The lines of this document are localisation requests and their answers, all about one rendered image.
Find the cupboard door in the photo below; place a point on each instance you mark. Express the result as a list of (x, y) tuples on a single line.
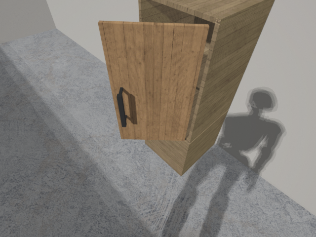
[(158, 65)]

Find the handle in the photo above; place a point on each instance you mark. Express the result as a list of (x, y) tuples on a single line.
[(121, 108)]

